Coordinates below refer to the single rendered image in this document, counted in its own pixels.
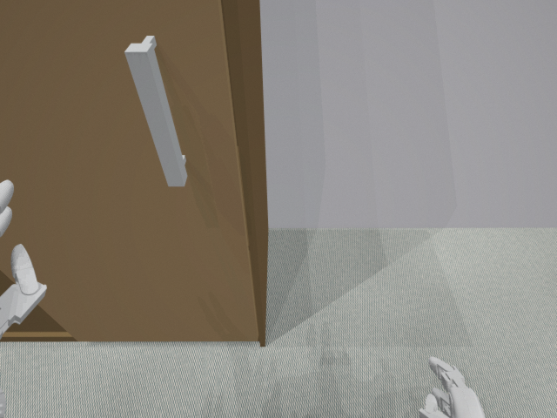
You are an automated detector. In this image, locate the robot left hand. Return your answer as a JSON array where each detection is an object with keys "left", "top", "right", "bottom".
[{"left": 0, "top": 180, "right": 47, "bottom": 340}]

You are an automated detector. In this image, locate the wardrobe door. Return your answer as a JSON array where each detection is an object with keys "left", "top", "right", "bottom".
[
  {"left": 0, "top": 270, "right": 67, "bottom": 332},
  {"left": 0, "top": 0, "right": 258, "bottom": 341}
]

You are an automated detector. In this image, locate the robot right hand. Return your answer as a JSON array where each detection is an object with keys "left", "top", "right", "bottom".
[{"left": 419, "top": 357, "right": 486, "bottom": 418}]

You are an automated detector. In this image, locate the handle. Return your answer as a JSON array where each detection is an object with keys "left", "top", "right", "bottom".
[{"left": 124, "top": 36, "right": 187, "bottom": 186}]

